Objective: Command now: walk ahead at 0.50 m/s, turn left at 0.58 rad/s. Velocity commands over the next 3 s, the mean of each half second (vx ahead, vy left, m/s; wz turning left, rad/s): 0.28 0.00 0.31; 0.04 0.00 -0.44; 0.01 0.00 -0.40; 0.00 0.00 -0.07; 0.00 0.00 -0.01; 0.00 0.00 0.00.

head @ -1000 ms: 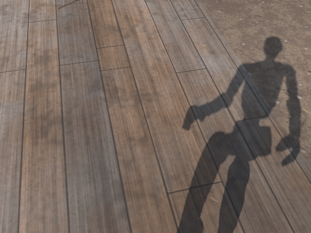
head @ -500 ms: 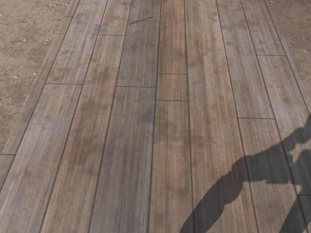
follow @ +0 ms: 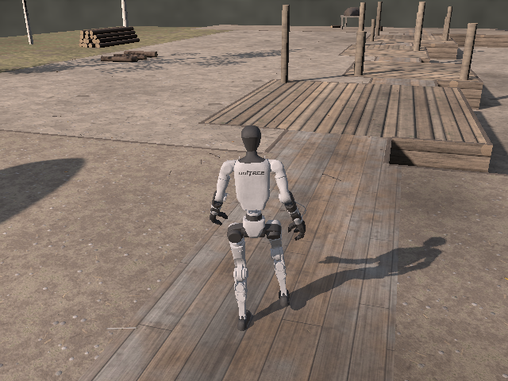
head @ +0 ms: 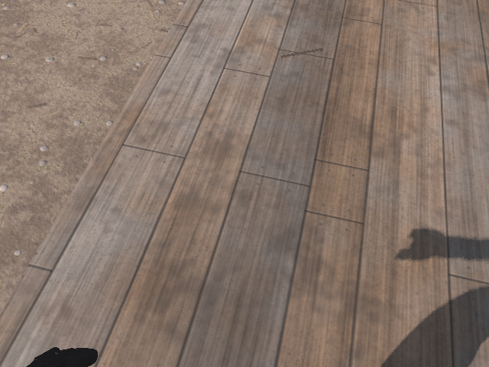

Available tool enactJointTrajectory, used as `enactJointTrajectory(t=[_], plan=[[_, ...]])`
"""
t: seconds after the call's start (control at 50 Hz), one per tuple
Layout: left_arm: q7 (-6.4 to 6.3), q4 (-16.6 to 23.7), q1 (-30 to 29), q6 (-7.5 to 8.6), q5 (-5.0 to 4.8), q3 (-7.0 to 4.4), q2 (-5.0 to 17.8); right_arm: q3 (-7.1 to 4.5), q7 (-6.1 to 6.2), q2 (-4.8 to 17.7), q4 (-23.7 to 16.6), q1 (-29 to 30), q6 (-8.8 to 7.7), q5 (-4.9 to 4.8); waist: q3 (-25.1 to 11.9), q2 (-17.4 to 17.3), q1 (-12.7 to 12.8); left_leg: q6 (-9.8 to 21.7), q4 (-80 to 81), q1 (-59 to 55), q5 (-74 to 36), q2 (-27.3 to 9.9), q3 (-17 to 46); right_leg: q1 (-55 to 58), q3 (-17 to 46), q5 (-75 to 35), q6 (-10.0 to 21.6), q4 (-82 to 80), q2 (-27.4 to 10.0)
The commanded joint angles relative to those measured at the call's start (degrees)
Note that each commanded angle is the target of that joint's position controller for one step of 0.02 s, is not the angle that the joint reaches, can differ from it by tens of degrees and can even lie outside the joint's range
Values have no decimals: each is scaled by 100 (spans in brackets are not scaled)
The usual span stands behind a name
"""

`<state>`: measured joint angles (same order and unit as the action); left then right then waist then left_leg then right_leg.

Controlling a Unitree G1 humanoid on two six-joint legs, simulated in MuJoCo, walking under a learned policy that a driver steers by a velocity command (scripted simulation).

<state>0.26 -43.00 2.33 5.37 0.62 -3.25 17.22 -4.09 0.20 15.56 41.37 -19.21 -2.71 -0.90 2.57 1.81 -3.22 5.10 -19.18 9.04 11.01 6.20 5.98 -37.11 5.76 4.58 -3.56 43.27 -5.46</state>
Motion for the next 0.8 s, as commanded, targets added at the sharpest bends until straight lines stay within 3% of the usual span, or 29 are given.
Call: enactJointTrajectory(t=[0.02,0.06,0.1,0.14,0.16,0.18,0.2,0.22,0.24,0.26,0.28,0.32,0.36,0.4,0.46,0.5,0.52,0.54,0.56,0.58,0.6,0.62,0.64,0.68,0.72,0.76,0.8], plan=[[41,461,-525,70,-59,-28,268,-297,78,1059,-344,-7,-51,-22,-207,-641,-52,742,576,582,-769,-1107,897,823,-316,-972,-60,-947,426],[77,559,-686,110,-102,-59,380,-295,81,1026,-267,-153,-28,-53,-189,-699,-98,695,362,363,-526,-1229,1177,890,-186,-959,4,-1240,476],[110,590,-658,162,-79,-122,544,-291,113,974,-240,-176,18,-54,-173,-774,-29,604,-61,-4,-679,-1313,1495,942,-81,-647,119,-1537,530],[107,522,-300,226,-29,-204,681,-306,159,961,-295,-52,101,-30,-319,-974,178,411,-709,-250,-1470,-1246,1700,1352,-163,-289,305,-1726,638],[80,427,122,263,26,-255,748,-269,168,850,-379,105,125,-39,-563,-951,437,202,-1277,-186,-1835,-969,1575,2000,-266,-722,448,-2042,592],[51,389,737,286,142,-325,1022,-171,165,574,-542,170,119,26,-1300,-592,691,-60,-2514,341,-1291,-639,1276,3348,284,-1769,794,-1762,-176],[23,362,1171,205,196,-362,1292,-63,171,174,-516,-790,118,105,-2106,924,354,-479,-4309,1920,2550,129,637,5266,1919,-3650,1603,-1373,-1663],[76,227,1437,80,3,-376,1241,-96,152,634,-547,-1301,100,-40,-2611,1738,301,-635,-5529,2889,3053,-64,519,5721,3482,-2491,2140,-1680,-2316],[64,398,1164,25,-15,-258,771,-196,179,1011,-442,-825,157,-83,-1982,900,493,-780,-5950,3113,2538,-311,615,5127,2919,-1811,1949,-1925,-1863],[55,430,841,-42,22,-158,531,-215,204,1097,-522,-245,228,-34,-1406,455,548,-842,-5872,3092,2156,-422,370,4369,2037,-1820,1742,-2002,-1520],[76,412,617,-80,58,-68,366,-206,227,1011,-538,53,296,40,-1033,192,493,-875,-5616,2860,1990,-544,292,3662,1494,-2159,1682,-2093,-1192],[122,247,307,-73,95,37,181,-86,203,533,-553,-31,368,80,-753,365,116,-841,-4396,1915,1792,-839,211,2610,837,-2492,1566,-2341,-749],[150,156,121,-94,51,-14,366,20,205,260,-537,8,344,140,-791,614,47,-919,-3078,1229,1650,-764,-221,2273,427,-3262,1606,-2386,-491],[131,66,237,-159,-39,-105,633,29,209,308,-507,147,321,146,-1084,672,140,-944,-2243,766,960,-678,-290,2459,510,-3253,1668,-2318,-522],[105,66,234,-303,-163,-186,916,-37,208,533,-502,357,396,102,-1003,573,154,-790,-1350,278,142,-518,-378,2283,804,-1390,1573,-2371,-525],[70,71,231,-390,-226,-149,807,-70,208,610,-598,582,408,168,-706,521,124,-535,-665,-172,-235,-562,-322,1757,993,175,1269,-2372,-315],[65,68,313,-396,-193,-102,667,-111,236,792,-695,604,400,224,-671,304,123,-329,-532,-478,-388,-987,14,1412,1010,791,1027,-2180,-176],[71,106,498,-379,-134,-56,468,-191,275,1126,-760,632,415,274,-698,-377,276,0,-514,-717,-541,-1612,465,921,616,1573,760,-1746,255],[49,124,592,-384,-174,-30,352,-238,257,1128,-642,575,433,276,-694,-1236,320,360,-160,-329,-231,-1999,858,973,-173,1960,525,-1078,721],[30,103,631,-396,-171,-74,463,-214,248,1000,-701,739,406,266,-557,-1500,271,596,64,-212,-461,-2318,1185,883,-454,2094,373,-313,778],[16,105,617,-436,-174,-155,623,-202,266,922,-740,815,361,267,-508,-1549,196,763,63,-236,-1123,-2552,1304,636,-486,2570,275,567,700],[-8,70,706,-510,-175,-240,746,-186,281,882,-753,845,304,245,-484,-1356,196,878,25,-232,-1854,-2663,1243,438,-396,2906,161,1392,634],[-27,57,851,-588,-171,-277,732,-174,285,848,-743,986,248,181,-480,-1142,303,866,-77,-251,-2312,-2677,1023,330,-281,2857,78,1778,497],[-31,84,893,-701,-190,-214,458,-195,268,845,-709,1267,233,115,-444,-981,392,646,-176,-166,-2563,-2376,379,466,-446,2480,-23,1451,374],[30,208,744,-730,-202,-152,325,-241,253,917,-668,1373,295,124,-546,-1098,320,548,-255,-7,-2536,-2168,-71,981,-719,2063,-45,785,379],[121,363,639,-742,-212,-169,418,-285,252,1001,-588,1265,343,92,-701,-1216,230,543,-393,-151,-2443,-2239,-158,1306,-853,1764,19,147,421],[195,360,888,-758,-198,-220,495,-304,248,1051,-524,1312,355,-14,-774,-1148,391,378,-733,-69,-2120,-2255,-304,1854,-1086,1073,203,-786,564]])
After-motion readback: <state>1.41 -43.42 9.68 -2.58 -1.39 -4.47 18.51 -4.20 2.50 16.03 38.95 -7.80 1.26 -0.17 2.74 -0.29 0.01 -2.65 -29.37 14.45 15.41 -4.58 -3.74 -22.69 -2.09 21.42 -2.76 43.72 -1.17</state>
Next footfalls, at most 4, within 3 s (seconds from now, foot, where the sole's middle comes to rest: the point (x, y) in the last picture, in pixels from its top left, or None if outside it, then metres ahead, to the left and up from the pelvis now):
0.18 right None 0.30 -0.14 -0.78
0.52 left None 0.26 0.10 -0.78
0.84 right None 0.27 -0.17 -0.78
1.34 left None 0.32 0.04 -0.78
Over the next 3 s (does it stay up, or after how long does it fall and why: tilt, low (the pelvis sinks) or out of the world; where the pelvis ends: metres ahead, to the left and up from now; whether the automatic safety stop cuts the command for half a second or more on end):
stays up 0.22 -0.08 -0.01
